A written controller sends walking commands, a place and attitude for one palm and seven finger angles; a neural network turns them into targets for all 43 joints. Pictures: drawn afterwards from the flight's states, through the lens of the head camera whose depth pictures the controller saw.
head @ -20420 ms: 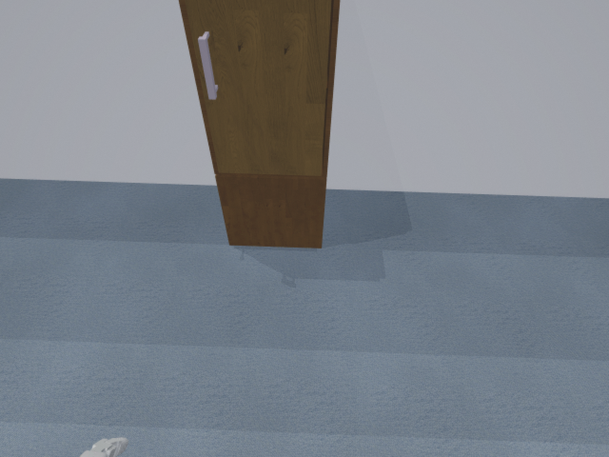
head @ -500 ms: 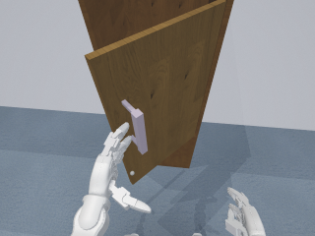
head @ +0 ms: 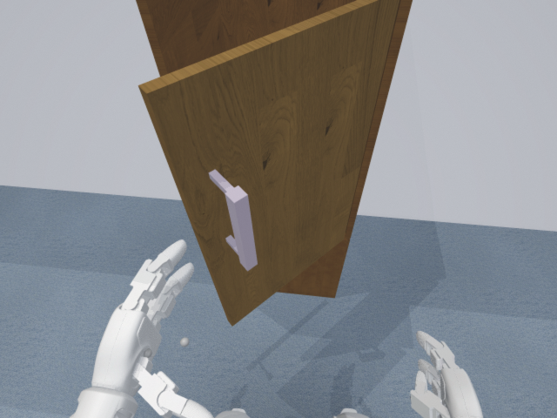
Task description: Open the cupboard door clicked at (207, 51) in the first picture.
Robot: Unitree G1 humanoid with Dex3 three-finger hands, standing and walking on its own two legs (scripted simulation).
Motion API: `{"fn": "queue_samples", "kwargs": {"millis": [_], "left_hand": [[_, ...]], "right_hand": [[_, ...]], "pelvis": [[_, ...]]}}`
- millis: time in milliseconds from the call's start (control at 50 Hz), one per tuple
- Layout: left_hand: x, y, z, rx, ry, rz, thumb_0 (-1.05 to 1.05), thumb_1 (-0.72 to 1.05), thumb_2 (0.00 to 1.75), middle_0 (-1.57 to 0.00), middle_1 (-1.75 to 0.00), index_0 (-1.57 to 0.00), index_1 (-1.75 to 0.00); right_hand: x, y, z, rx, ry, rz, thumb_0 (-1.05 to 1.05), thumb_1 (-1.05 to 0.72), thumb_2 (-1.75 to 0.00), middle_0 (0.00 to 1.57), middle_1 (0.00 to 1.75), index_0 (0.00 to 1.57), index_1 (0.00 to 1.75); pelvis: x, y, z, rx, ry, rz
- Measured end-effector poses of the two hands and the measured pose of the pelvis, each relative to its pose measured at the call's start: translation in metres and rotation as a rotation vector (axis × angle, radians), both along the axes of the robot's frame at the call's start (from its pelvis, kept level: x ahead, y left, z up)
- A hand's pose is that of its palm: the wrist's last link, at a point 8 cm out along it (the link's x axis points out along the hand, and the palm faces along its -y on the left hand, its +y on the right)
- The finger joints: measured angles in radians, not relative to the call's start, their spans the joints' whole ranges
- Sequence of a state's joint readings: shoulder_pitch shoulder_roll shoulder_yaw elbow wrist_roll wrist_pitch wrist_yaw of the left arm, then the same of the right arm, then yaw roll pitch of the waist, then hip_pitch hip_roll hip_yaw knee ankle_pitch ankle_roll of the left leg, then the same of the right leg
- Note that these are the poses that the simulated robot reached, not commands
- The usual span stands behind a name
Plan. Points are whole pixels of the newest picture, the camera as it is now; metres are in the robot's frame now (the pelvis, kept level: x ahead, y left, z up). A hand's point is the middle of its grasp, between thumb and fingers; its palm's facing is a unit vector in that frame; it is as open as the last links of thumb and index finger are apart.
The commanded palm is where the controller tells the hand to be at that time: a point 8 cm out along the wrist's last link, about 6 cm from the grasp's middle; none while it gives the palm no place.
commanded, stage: draw the hand back to the body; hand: left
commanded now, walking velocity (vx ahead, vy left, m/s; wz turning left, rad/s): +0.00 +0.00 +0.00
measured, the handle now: (234, 223) +0.35 +0.09 +0.10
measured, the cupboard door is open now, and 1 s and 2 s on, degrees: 47 47 47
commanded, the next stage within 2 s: step back with the hand held close in 1.66 s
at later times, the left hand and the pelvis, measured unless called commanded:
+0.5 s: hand (131, 341) +0.19 +0.17 +0.12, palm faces -0.06 -1.00 -0.08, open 16.3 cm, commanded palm +0.16 +0.23 +0.14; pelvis -0.01 +0.02 +0.01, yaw +0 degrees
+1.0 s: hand (34, 299) +0.20 +0.25 +0.17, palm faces +0.31 -0.86 -0.40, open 12.5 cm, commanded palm +0.16 +0.29 +0.19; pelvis +0.01 +0.03 +0.05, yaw -1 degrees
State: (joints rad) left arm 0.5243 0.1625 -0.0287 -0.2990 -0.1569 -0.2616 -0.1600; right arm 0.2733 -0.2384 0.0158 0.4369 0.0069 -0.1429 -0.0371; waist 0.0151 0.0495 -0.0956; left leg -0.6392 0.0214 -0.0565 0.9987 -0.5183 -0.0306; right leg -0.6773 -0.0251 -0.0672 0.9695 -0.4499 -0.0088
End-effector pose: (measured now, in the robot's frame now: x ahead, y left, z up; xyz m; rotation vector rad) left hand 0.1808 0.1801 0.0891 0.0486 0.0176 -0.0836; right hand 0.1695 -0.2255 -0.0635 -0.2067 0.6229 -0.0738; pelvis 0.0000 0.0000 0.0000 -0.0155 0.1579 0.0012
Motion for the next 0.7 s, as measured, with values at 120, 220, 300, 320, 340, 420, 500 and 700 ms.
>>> {"fn": "queue_samples", "kwargs": {"millis": [120,220,300,320,340,420,500,700], "left_hand": [[0.000,0.000,-0.006,-0.019,0.013,-0.019,-0.01,-0.50,0.30,-0.15,-0.30,-0.15,-0.30],[0.003,0.010,0.005,0.012,-0.022,-0.009,-0.02,-0.50,0.30,-0.16,-0.30,-0.15,-0.30],[0.000,0.023,0.024,0.027,-0.062,0.019,-0.02,-0.49,0.30,-0.16,-0.30,-0.16,-0.30],[-0.002,0.026,0.028,0.028,-0.065,0.024,-0.02,-0.49,0.30,-0.16,-0.30,-0.16,-0.30],[-0.003,0.029,0.030,0.027,-0.064,0.027,-0.02,-0.49,0.30,-0.16,-0.30,-0.15,-0.30],[-0.009,0.038,0.032,0.026,-0.029,0.027,-0.01,-0.49,0.30,-0.16,-0.30,-0.15,-0.30],[-0.013,0.045,0.034,0.027,-0.010,0.024,-0.01,-0.50,0.30,-0.16,-0.30,-0.15,-0.30],[-0.017,0.074,0.069,0.213,-0.074,0.200,-0.01,-0.36,0.35,-0.16,-0.30,-0.16,-0.30]], "right_hand": [[-0.007,0.005,-0.001,-0.002,-0.017,-0.008,0.02,-0.91,-0.89,0.20,0.30,0.20,0.30],[-0.013,0.013,0.001,0.008,-0.022,-0.018,0.02,-0.91,-0.89,0.20,0.30,0.20,0.30],[-0.014,0.021,0.005,0.028,-0.034,-0.024,0.02,-0.91,-0.89,0.20,0.30,0.20,0.30],[-0.014,0.023,0.007,0.031,-0.037,-0.024,0.02,-0.91,-0.89,0.20,0.30,0.20,0.30],[-0.014,0.025,0.008,0.034,-0.041,-0.022,0.02,-0.91,-0.89,0.20,0.30,0.20,0.30],[-0.010,0.029,0.015,0.031,-0.060,-0.011,0.02,-0.91,-0.89,0.20,0.30,0.20,0.30],[-0.004,0.032,0.023,0.018,-0.089,0.004,0.02,-0.91,-0.89,0.20,0.30,0.20,0.30],[0.003,0.039,0.037,-0.003,-0.098,0.010,0.02,-0.91,-0.89,0.20,0.30,0.20,0.30]], "pelvis": [[-0.007,0.006,-0.003,-0.005,-0.001,-0.002],[-0.008,0.010,-0.002,-0.006,-0.009,-0.008],[-0.006,0.014,0.002,-0.009,-0.025,-0.010],[-0.006,0.015,0.004,-0.010,-0.029,-0.010],[-0.005,0.016,0.005,-0.011,-0.034,-0.009],[-0.005,0.019,0.008,-0.015,-0.052,-0.006],[-0.005,0.022,0.011,-0.018,-0.067,-0.003],[-0.001,0.024,0.024,-0.019,-0.114,-0.008]]}}
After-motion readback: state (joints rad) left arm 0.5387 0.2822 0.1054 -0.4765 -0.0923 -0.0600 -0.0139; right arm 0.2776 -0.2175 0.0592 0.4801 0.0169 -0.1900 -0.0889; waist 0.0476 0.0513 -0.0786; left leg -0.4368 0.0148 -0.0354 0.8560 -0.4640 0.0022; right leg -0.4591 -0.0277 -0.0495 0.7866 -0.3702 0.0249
